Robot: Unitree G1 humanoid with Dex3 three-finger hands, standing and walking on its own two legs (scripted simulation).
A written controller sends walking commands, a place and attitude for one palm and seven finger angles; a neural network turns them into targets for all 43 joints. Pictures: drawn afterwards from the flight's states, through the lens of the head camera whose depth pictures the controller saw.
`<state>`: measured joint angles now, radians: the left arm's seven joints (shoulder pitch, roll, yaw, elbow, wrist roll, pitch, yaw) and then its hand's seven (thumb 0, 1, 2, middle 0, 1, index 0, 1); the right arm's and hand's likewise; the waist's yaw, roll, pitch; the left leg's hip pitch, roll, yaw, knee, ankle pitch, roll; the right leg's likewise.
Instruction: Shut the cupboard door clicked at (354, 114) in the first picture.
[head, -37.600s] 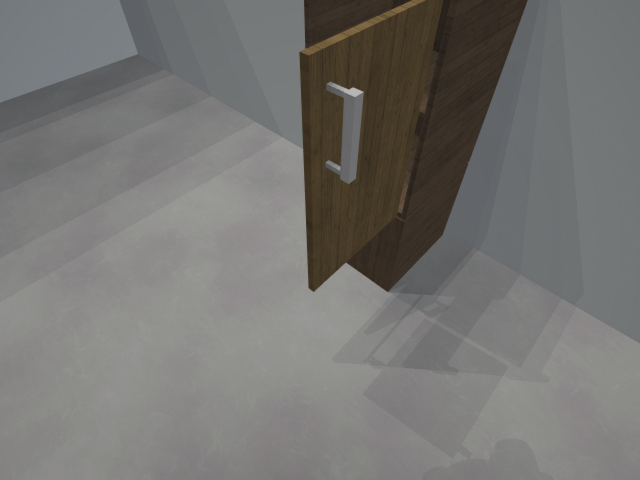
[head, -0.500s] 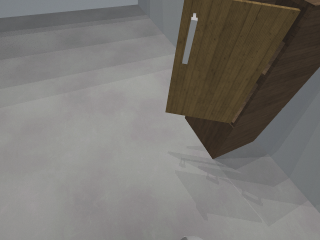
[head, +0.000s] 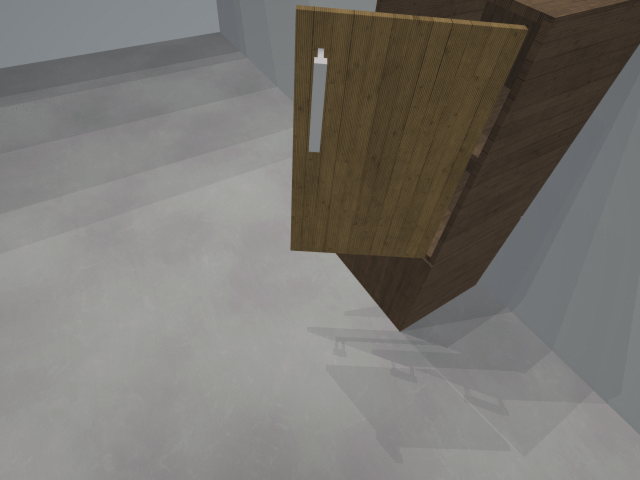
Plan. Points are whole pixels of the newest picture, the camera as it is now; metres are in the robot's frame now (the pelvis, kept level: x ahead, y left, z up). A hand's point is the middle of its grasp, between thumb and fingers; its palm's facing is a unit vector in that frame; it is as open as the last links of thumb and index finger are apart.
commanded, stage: take the last steps up to it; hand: left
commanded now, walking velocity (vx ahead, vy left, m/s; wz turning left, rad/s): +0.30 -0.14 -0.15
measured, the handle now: (317, 102) +0.69 +0.05 +0.11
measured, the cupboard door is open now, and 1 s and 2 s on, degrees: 56 56 56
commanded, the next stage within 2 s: come to a stop and stand still in 0.42 s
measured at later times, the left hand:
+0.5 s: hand (268, 370) +0.32 +0.09 -0.17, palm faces -0.15 -0.97 -0.21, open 7.4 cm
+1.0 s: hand (251, 398) +0.27 +0.12 -0.18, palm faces +0.04 -0.98 -0.21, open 7.4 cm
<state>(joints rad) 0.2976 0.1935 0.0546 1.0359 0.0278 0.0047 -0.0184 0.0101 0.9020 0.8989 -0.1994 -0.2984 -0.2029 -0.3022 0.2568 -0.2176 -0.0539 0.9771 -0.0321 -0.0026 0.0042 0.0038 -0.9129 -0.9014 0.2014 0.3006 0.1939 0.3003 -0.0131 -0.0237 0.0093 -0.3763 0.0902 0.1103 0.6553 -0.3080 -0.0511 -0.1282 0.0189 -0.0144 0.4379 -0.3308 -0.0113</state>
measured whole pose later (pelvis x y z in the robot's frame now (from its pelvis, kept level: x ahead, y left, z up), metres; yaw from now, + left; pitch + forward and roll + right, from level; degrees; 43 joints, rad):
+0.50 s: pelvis +0.17 -0.08 -0.02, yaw -5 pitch +0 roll +0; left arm 0.08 0.21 0.06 0.98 0.03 -0.03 -0.03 0.01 0.91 0.90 -0.19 -0.30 -0.20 -0.30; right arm 0.46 -0.15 -0.03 1.14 -0.02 0.00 -0.01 0.00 -0.91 -0.90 0.21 0.30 0.20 0.30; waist -0.07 0.01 0.09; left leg -0.11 0.18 0.13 0.73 -0.51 -0.06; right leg -0.44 -0.04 -0.09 0.62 -0.15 -0.03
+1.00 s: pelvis +0.22 -0.08 +0.00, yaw -2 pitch +1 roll -1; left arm 0.19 0.20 0.06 1.02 0.02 0.03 0.03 0.01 0.91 0.90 -0.20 -0.30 -0.20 -0.30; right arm 0.08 -0.20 -0.04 0.94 -0.02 0.03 -0.01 0.00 -0.91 -0.90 0.20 0.30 0.19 0.30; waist 0.03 -0.03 0.07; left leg -0.28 0.02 0.03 0.56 -0.29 0.00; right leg -0.33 -0.06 -0.12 0.61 -0.33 0.00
